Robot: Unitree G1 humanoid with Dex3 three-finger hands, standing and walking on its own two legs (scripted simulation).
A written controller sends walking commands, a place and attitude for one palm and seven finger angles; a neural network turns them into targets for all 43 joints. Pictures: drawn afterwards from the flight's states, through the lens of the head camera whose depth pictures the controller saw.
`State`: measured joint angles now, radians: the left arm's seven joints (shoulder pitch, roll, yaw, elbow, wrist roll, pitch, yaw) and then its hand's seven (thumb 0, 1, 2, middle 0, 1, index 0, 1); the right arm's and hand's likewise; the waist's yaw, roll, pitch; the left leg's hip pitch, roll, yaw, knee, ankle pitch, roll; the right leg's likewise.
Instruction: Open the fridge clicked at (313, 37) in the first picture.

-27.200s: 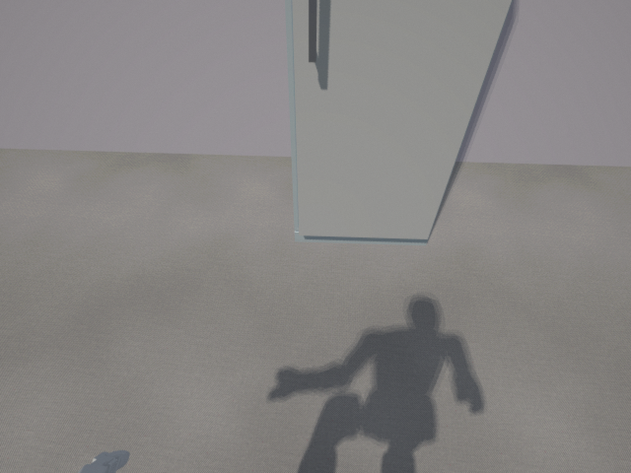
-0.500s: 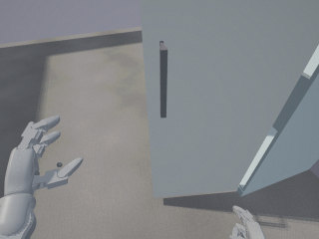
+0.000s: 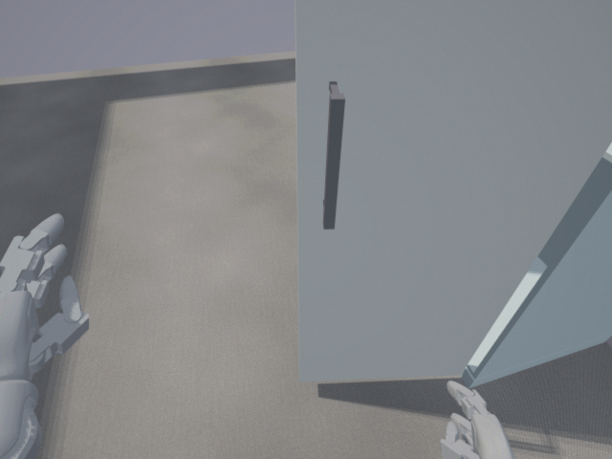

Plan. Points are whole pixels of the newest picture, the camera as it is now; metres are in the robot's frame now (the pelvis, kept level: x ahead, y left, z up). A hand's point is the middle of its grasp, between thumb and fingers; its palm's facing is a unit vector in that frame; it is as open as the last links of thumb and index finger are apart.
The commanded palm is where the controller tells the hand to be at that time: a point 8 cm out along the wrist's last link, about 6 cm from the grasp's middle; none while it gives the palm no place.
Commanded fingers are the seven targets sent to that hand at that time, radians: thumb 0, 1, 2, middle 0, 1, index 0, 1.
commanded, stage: draw the hand back to the body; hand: left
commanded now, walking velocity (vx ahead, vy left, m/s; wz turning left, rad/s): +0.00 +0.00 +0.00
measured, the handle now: (331, 162) +0.50 +0.04 +0.16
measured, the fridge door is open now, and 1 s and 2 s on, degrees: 75 75 75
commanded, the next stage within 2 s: step back with the hand held close in 0.06 s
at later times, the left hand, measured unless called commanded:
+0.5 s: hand (99, 321) +0.19 +0.25 +0.15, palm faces +0.33 -0.83 -0.46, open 7.4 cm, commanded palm +0.13 +0.30 +0.17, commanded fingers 0.00 0.90 0.90 -0.20 -0.30 -0.20 -0.30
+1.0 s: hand out of the picture +0.11 +0.29 +0.15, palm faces +0.47 -0.77 -0.42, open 7.4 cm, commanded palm +0.04 +0.32 +0.17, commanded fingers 0.00 0.90 0.90 -0.20 -0.30 -0.20 -0.30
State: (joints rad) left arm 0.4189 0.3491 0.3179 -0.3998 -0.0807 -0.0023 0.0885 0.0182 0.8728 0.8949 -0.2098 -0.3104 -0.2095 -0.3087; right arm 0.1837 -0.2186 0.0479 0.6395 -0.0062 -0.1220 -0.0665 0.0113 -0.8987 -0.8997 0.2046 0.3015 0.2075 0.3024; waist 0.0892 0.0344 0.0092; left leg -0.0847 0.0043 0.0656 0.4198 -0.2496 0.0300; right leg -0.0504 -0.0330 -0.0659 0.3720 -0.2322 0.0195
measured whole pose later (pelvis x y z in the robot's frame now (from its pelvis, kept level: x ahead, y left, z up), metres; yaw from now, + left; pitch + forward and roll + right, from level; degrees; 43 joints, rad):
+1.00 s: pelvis -0.09 +0.02 -0.02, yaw +3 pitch +0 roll -3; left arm 0.47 0.41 0.43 -0.50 -0.01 -0.25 0.13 0.02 0.88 0.90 -0.21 -0.30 -0.21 -0.30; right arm 0.26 -0.21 0.02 0.56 -0.01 -0.10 -0.08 0.01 -0.90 -0.90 0.21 0.30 0.21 0.30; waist 0.01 -0.02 0.01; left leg -0.43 0.00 0.03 0.62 -0.20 0.07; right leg -0.37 0.01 -0.01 0.55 -0.21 0.02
